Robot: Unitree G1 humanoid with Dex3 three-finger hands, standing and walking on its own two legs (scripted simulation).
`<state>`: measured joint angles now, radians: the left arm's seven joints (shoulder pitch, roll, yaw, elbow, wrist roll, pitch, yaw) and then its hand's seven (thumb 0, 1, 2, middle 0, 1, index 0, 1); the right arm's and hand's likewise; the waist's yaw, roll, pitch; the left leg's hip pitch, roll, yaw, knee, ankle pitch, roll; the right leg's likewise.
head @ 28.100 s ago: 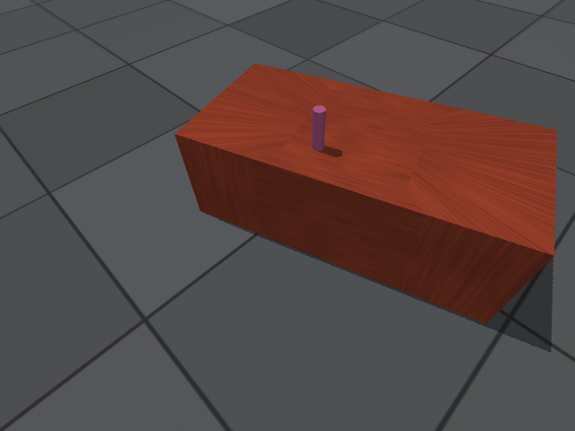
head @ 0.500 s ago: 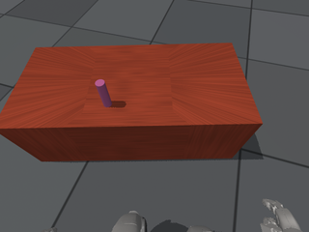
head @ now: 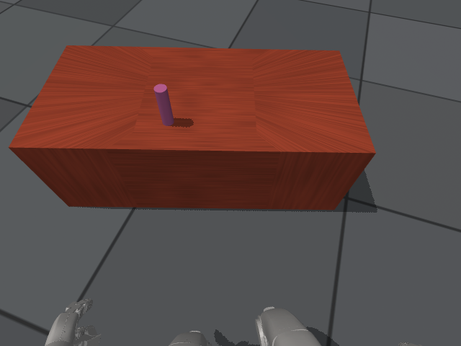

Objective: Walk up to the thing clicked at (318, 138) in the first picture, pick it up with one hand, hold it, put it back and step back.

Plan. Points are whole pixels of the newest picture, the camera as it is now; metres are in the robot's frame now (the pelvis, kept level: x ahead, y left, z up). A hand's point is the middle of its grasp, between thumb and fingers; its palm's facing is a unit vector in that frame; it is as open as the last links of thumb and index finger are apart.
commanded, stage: step back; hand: left
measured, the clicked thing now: (164, 106) +0.86 +0.24 -0.23
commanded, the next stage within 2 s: stand in 1.66 s
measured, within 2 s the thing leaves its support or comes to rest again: neither
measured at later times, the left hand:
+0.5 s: hand out of the picture -0.06 +0.27 -0.15, palm faces +0.02 -0.90 -0.44, open 7.4 cm
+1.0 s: hand out of the picture -0.24 +0.25 -0.14, palm faces +0.01 -0.93 -0.37, open 7.4 cm
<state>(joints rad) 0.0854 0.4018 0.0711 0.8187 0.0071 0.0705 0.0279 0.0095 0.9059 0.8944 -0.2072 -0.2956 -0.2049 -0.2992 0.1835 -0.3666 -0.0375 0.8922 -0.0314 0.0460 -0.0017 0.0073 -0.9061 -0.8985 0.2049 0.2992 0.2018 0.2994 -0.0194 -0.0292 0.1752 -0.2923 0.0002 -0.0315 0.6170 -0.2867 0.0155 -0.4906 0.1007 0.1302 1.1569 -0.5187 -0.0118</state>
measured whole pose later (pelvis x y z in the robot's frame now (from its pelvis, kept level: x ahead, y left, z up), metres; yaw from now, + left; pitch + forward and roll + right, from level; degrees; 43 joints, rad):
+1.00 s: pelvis -0.27 -0.01 +0.01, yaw -1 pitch -3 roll -1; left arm 0.27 0.35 0.06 0.99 0.05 -0.01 -0.02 0.01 0.90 0.89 -0.21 -0.30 -0.21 -0.30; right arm 0.22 -0.41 -0.06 0.97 -0.02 0.01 0.02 0.01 -0.91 -0.90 0.20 0.30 0.20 0.30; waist 0.04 0.03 0.05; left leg -0.34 0.00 -0.06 0.70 -0.41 -0.02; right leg -0.17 0.00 0.01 0.53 -0.32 -0.01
